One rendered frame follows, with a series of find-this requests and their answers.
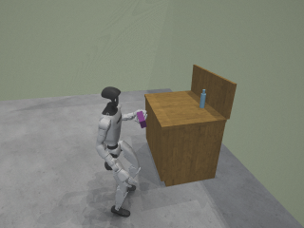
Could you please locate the left robot hand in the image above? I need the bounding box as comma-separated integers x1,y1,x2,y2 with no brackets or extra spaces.
133,109,148,124

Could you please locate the sponge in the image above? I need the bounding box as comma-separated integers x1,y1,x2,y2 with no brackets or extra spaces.
137,111,147,128

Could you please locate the humanoid robot torso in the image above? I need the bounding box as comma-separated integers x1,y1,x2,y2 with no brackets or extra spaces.
100,106,123,159

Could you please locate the table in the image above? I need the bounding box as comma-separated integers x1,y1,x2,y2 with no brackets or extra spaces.
144,65,237,187

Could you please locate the robot left forearm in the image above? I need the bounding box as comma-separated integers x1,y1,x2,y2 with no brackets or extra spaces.
122,112,135,121

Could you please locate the robot right forearm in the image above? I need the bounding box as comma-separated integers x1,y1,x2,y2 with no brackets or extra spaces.
96,145,122,174

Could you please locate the right robot hand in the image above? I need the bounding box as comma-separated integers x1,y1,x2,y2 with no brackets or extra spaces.
117,169,137,188

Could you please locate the robot right upper arm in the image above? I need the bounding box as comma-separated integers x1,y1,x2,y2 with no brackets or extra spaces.
95,116,111,150

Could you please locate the left robot shin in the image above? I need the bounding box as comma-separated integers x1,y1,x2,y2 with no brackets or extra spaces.
127,168,141,183

